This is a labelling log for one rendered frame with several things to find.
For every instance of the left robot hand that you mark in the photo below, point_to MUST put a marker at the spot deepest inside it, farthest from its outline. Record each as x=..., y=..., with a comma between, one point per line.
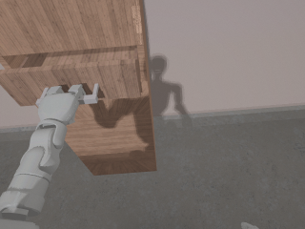
x=60, y=106

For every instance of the robot left forearm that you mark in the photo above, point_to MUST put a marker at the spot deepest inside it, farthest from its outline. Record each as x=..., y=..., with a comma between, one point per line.
x=25, y=195

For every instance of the cabinet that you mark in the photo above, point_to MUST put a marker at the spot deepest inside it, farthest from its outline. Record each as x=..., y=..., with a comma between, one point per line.
x=112, y=136

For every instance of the left robot upper arm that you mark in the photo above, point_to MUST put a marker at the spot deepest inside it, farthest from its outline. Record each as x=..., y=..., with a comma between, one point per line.
x=17, y=224

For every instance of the handle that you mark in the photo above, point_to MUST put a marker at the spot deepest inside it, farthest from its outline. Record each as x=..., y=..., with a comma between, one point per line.
x=85, y=99

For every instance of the drawer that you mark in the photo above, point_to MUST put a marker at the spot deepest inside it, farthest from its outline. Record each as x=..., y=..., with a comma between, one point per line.
x=115, y=69

